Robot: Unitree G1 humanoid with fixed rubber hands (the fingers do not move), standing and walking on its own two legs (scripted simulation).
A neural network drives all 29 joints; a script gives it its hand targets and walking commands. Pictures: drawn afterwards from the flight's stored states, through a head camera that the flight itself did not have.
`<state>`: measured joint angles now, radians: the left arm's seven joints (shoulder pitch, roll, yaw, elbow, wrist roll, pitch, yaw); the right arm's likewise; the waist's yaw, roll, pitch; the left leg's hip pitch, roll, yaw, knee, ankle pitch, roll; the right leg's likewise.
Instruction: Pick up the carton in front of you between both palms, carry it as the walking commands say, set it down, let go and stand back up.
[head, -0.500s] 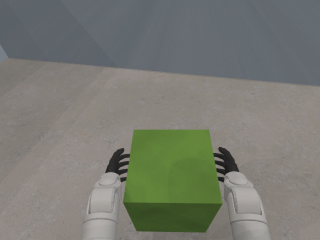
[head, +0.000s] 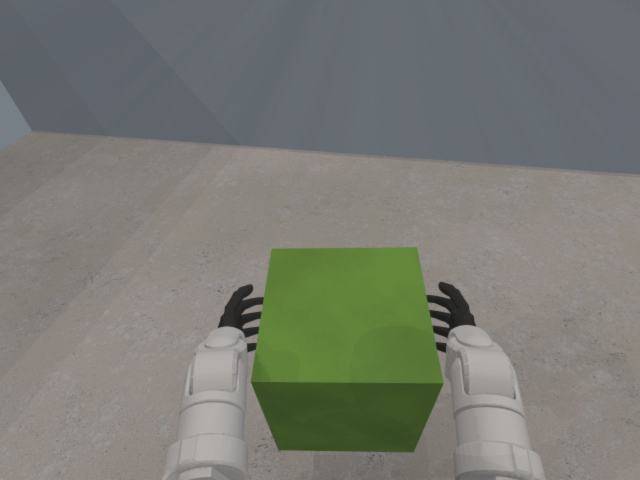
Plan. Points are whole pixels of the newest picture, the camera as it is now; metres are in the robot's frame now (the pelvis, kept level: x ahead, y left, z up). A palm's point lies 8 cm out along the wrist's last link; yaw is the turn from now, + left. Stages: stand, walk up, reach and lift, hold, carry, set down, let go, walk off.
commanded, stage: set down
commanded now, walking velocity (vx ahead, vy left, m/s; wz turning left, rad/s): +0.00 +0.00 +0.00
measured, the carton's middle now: (344, 353) +0.33 +0.00 -0.04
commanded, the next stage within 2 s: none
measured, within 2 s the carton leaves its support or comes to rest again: neither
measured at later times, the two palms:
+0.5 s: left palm (277, 362) +0.38 +0.12 -0.15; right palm (448, 382) +0.34 -0.17 -0.16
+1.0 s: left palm (303, 367) +0.45 +0.09 -0.28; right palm (447, 393) +0.38 -0.20 -0.29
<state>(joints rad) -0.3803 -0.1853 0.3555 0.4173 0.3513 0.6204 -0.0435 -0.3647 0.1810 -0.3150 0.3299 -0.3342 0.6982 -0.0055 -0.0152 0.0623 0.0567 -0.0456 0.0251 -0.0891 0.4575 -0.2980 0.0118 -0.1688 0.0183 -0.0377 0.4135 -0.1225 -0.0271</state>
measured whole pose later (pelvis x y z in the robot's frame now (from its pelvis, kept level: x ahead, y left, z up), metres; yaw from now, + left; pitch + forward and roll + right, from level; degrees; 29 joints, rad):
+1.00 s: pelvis -0.05 +0.03 -0.20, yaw +2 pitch +45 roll +4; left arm -0.99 -0.06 0.41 0.67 0.22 0.28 0.07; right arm -0.90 0.04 -0.54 0.51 -0.28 0.33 0.01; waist -0.11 0.09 -0.14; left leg -1.72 -0.08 -0.01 1.49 -0.57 -0.02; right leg -1.86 -0.03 0.07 1.40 -0.33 0.03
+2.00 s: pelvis -0.07 +0.04 -0.36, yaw +2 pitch +45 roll -1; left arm -1.64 0.27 0.04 1.07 0.02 0.28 0.14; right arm -1.42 -0.20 -0.55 0.79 -0.10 0.31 0.00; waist -0.23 0.06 0.32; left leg -2.18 -0.14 -0.04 2.12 -0.72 -0.03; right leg -2.31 -0.04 0.05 1.96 -0.43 0.05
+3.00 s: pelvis -0.08 +0.05 -0.38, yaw +1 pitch +38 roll -4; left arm -1.72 0.28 0.04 1.10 0.11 0.21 0.01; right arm -1.52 -0.30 -0.68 1.07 -0.14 0.15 0.06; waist -0.21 0.00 0.48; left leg -2.17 -0.16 -0.06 2.20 -0.70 -0.02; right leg -2.27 -0.06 0.04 2.01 -0.41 0.07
